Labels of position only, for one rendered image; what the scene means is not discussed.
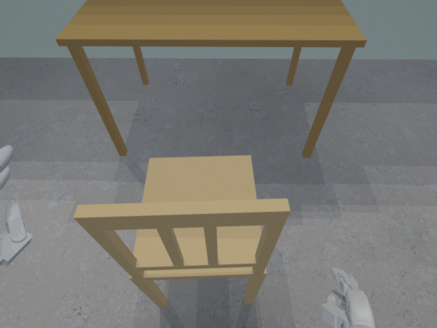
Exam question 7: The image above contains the table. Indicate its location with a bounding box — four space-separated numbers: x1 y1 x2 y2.
56 0 367 158

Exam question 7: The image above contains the left robot hand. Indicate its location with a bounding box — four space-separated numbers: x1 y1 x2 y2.
0 145 32 266

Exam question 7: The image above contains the right robot hand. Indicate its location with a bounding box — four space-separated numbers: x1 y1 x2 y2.
322 266 376 328

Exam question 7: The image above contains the chair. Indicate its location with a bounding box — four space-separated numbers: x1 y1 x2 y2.
73 155 290 308

